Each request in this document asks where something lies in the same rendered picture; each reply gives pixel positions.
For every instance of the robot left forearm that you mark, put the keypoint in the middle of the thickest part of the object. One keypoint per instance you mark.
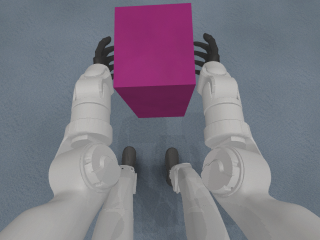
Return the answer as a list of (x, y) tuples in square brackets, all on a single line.
[(90, 111)]

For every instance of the left robot shin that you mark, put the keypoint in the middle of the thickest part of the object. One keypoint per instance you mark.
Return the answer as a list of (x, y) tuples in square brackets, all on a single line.
[(126, 167)]

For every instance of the right robot upper arm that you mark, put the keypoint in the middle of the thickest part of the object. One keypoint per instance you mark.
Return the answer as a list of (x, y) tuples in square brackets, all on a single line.
[(239, 180)]

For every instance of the left robot upper arm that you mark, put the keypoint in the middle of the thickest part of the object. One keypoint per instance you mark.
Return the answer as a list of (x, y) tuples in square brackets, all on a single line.
[(81, 180)]

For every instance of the robot left hand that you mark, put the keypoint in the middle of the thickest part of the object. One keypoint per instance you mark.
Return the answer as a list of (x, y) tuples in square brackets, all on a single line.
[(101, 54)]

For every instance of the carton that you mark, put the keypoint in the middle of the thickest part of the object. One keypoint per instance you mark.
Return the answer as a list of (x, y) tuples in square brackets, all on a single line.
[(154, 62)]

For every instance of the right robot thigh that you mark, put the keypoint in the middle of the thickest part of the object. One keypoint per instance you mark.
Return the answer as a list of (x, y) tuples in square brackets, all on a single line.
[(202, 218)]

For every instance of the robot right hand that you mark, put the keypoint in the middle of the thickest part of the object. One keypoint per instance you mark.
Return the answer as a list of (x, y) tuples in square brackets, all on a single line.
[(211, 49)]

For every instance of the robot right forearm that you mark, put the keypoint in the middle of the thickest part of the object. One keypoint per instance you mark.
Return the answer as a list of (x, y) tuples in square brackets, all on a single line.
[(222, 108)]

